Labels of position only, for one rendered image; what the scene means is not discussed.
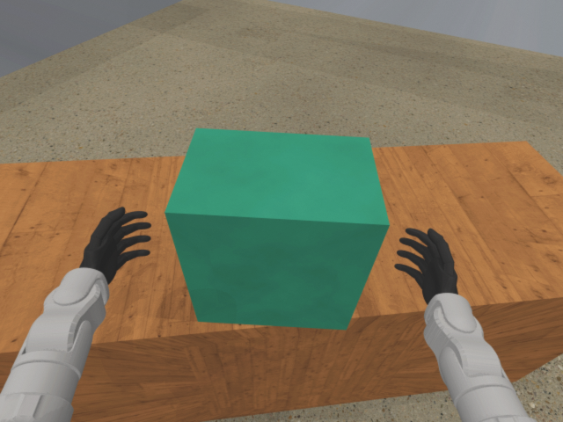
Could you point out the pedestal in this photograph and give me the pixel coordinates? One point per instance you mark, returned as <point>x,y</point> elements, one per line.
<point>498,205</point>

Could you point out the robot right hand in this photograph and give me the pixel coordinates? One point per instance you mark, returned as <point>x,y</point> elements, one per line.
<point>437,274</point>

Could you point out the carton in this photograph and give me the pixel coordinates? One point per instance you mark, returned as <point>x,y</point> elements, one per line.
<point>277,229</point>

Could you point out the robot left hand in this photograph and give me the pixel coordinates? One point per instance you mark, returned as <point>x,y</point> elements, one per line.
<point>103,252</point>

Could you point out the right robot forearm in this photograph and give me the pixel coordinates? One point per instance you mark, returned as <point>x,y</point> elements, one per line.
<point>468,365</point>

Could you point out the left robot forearm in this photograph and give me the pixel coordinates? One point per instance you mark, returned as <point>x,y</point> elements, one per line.
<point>45,374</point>

